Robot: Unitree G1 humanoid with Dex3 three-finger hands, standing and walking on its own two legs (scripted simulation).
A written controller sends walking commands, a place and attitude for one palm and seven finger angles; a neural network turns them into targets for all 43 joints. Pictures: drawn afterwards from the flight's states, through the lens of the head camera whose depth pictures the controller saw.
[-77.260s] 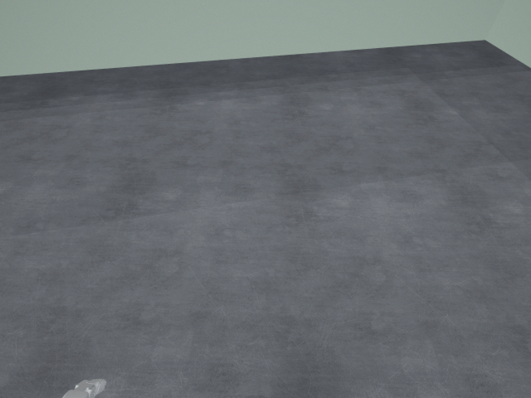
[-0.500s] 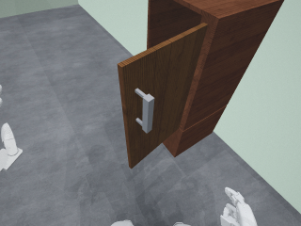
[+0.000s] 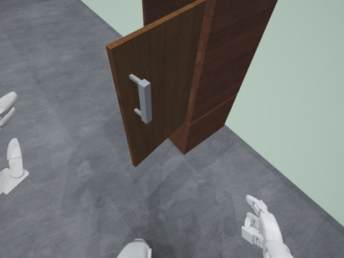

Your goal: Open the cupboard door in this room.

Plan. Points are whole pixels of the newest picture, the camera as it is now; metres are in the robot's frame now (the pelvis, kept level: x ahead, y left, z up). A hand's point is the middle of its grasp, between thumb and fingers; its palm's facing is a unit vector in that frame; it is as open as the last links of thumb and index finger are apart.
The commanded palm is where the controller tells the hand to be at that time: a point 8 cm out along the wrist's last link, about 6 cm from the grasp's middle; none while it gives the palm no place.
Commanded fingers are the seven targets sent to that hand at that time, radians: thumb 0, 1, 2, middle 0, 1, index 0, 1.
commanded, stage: stop stepping back and stand still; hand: left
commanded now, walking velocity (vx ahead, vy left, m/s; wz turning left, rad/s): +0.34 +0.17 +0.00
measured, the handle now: (140, 99) +0.51 +0.13 +0.03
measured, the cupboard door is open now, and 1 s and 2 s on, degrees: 100 100 100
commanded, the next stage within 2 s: let the arm hang, fingers relaxed in 0.68 s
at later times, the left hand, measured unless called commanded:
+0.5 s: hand out of the picture +0.14 +0.29 +0.16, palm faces +0.49 -0.78 -0.40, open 7.4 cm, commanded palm +0.08 +0.32 +0.18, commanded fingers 0.00 0.90 0.90 -0.20 -0.30 -0.20 -0.30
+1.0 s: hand out of the picture +0.05 +0.24 -0.13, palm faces +0.07 -0.95 -0.32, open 7.4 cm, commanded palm none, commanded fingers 0.00 0.90 0.90 -0.20 -0.30 -0.20 -0.30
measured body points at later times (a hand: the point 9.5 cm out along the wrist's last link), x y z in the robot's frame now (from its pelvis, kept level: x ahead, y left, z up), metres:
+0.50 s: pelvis -0.05 +0.01 -0.01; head -0.07 +0.03 +0.44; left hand +0.11 +0.33 +0.18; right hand +0.10 -0.23 -0.09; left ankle +0.04 +0.09 -0.73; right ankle -0.09 -0.10 -0.73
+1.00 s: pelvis -0.07 +0.02 -0.01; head -0.07 +0.01 +0.44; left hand +0.05 +0.29 -0.10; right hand +0.08 -0.25 -0.13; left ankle -0.01 +0.12 -0.73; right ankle -0.07 -0.09 -0.74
